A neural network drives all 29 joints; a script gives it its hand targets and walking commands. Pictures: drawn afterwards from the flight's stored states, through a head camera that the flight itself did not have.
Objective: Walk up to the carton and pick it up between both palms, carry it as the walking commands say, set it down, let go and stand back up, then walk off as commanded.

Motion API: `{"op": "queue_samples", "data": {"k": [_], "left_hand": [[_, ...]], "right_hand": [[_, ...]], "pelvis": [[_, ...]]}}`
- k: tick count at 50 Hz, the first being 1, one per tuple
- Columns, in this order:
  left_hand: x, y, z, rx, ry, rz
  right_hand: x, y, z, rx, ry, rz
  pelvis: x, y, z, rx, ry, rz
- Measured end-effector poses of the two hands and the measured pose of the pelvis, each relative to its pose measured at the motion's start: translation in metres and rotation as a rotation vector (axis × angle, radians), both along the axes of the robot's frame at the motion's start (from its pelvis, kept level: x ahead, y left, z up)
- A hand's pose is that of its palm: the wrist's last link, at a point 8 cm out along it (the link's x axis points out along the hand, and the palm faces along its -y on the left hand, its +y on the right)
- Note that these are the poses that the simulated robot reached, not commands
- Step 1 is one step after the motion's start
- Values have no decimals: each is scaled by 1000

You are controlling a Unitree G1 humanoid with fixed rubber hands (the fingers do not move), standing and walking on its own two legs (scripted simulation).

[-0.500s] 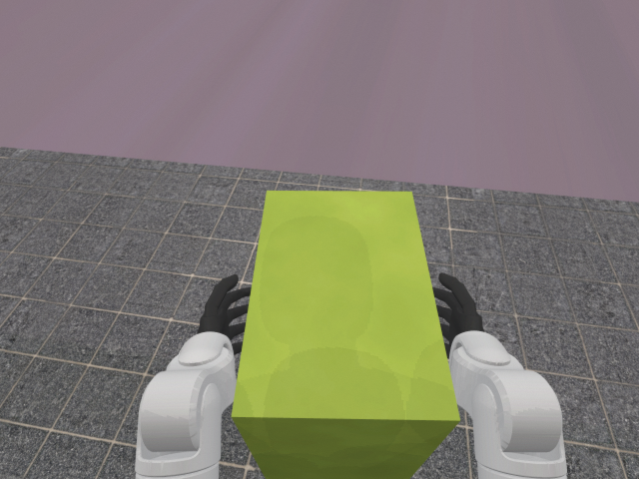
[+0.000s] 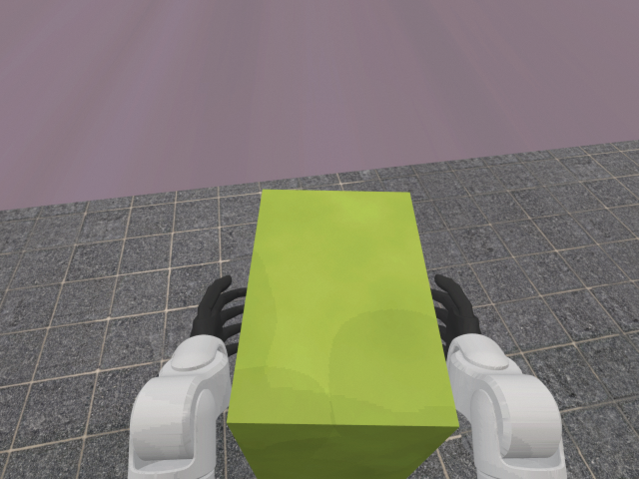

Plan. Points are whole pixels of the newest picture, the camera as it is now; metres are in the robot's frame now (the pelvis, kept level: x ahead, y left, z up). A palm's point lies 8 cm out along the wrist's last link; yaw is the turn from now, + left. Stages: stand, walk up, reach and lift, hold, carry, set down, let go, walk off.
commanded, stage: carry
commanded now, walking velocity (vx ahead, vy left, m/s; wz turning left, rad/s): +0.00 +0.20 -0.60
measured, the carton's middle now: (332, 347) +0.30 +0.01 +0.01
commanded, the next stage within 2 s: none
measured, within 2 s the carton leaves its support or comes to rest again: neither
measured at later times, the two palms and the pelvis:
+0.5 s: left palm (216, 344) +0.27 +0.14 +0.07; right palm (468, 418) +0.19 -0.11 +0.09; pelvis -0.02 +0.08 +0.00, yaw -19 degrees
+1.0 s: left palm (260, 312) +0.31 +0.10 +0.08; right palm (483, 464) +0.15 -0.12 +0.09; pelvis +0.02 +0.14 -0.01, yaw -36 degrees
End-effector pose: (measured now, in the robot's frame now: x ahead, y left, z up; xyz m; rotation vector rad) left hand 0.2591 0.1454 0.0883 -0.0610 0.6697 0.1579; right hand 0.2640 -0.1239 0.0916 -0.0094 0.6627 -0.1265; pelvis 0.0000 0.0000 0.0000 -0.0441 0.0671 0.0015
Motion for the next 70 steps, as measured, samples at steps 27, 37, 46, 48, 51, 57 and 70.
{"op": "queue_samples", "data": {"k": [27,37,46,48,51,57,70], "left_hand": [[11,-8,-9,-4,47,-350],[19,-64,-4,44,-5,-550],[32,-60,-10,31,17,-650],[41,-54,-10,15,-1,-663],[54,-43,-14,-9,-10,-675],[63,-41,-11,5,45,-725],[52,-97,-10,65,16,-961]], "right_hand": [[-81,7,-4,-13,48,-349],[-120,-27,-11,38,-4,-543],[-127,-11,-7,31,16,-646],[-120,-3,-5,16,-3,-660],[-111,11,-5,-11,-10,-671],[-116,23,-5,-1,46,-719],[-168,11,-16,61,17,-957]], "pelvis": [[-19,87,3,2,-16,-360],[-16,94,-7,28,-16,-489],[1,125,-1,51,-26,-590],[10,135,-5,48,-24,-612],[23,148,-11,40,-25,-653],[36,163,1,3,-25,-747],[48,175,-4,34,-23,-892]]}}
